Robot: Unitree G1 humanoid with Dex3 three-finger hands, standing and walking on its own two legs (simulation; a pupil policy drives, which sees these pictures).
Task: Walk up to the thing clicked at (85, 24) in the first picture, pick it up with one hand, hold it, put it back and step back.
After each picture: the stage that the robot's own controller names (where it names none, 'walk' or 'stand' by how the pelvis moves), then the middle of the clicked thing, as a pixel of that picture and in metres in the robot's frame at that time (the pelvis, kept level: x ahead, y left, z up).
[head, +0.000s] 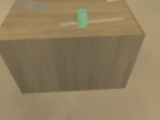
stand; (82, 18) +0.98 +0.01 -0.07
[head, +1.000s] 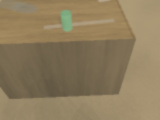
walk; (66, 20) +0.88 +0.15 -0.04
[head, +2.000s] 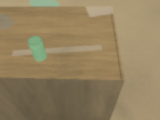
stand; (37, 49) +0.59 +0.27 -0.05
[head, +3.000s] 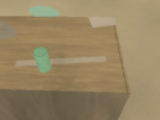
stand; (42, 60) +0.55 +0.22 -0.06
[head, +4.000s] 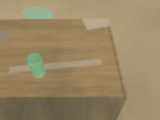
stand; (36, 65) +0.52 +0.24 -0.06
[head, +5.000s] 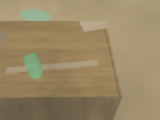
stand; (33, 66) +0.53 +0.25 -0.07
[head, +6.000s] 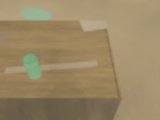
stand; (32, 66) +0.52 +0.26 -0.07
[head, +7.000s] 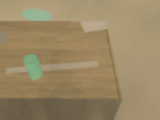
stand; (33, 66) +0.52 +0.25 -0.07
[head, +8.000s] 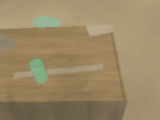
rise first; (38, 71) +0.52 +0.26 -0.07
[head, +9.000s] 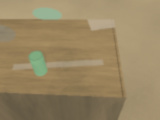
go down; (38, 63) +0.53 +0.26 -0.07
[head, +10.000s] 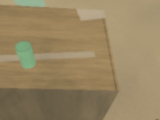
go down; (26, 55) +0.55 +0.24 -0.05
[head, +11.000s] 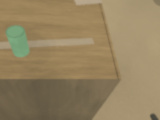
go down; (18, 42) +0.55 +0.24 -0.01
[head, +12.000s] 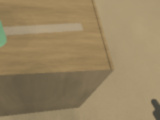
close in; out of the picture +0.53 +0.25 +0.02
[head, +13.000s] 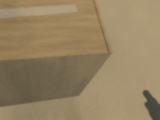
close; out of the picture +0.57 +0.26 +0.06
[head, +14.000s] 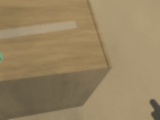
lift; out of the picture +0.46 +0.25 +0.04
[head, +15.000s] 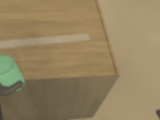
lift; (8, 74) +0.38 +0.23 +0.04
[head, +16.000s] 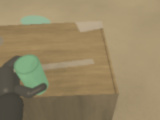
lift; (33, 76) +0.32 +0.16 +0.15
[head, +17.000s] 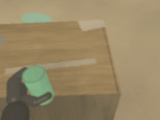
hold; (39, 85) +0.31 +0.15 +0.10
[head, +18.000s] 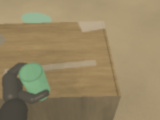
crouch; (36, 82) +0.32 +0.16 +0.11
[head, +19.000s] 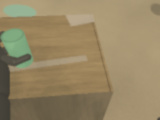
crouch; (18, 49) +0.44 +0.20 +0.13
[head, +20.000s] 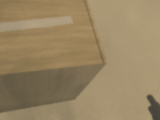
lower; out of the picture +0.49 +0.25 +0.02
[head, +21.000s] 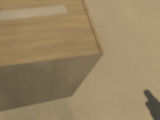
lower; out of the picture +0.52 +0.26 +0.06
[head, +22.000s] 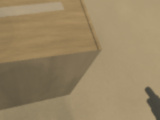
lower; out of the picture +0.53 +0.26 +0.06
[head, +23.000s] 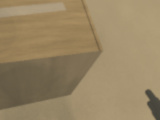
lower; out of the picture +0.53 +0.26 +0.06
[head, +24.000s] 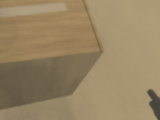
loosen; out of the picture +0.53 +0.26 +0.06
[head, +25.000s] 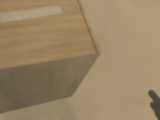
withdraw; out of the picture +0.52 +0.26 +0.06
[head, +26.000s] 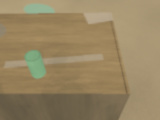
sink last; (35, 64) +0.49 +0.23 -0.01
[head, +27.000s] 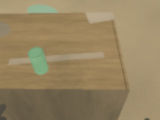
stand; (38, 61) +0.51 +0.24 -0.02
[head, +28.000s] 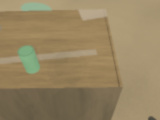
stand; (29, 59) +0.51 +0.25 -0.01
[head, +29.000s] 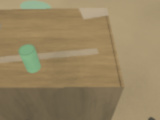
stand; (30, 59) +0.51 +0.25 -0.01
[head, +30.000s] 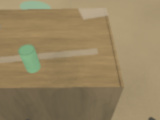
stand; (30, 59) +0.51 +0.25 -0.01
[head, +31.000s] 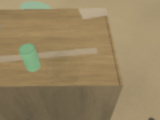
stand; (30, 58) +0.52 +0.25 -0.01
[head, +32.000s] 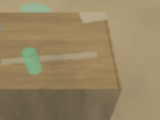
stand; (32, 61) +0.51 +0.25 -0.03
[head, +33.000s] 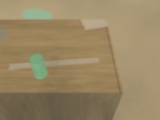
walk; (38, 66) +0.52 +0.23 -0.07
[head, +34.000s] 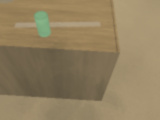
walk; (42, 24) +0.71 +0.22 -0.05
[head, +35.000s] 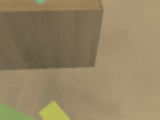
walk; out of the picture +0.99 +0.30 -0.04
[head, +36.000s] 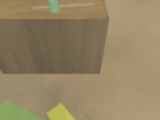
stand; (53, 3) +1.09 +0.24 -0.06
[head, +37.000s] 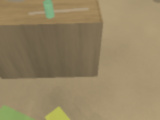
stand; (48, 9) +1.10 +0.26 -0.07
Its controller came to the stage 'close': yes
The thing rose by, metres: 0.19
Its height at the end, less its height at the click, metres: +0.00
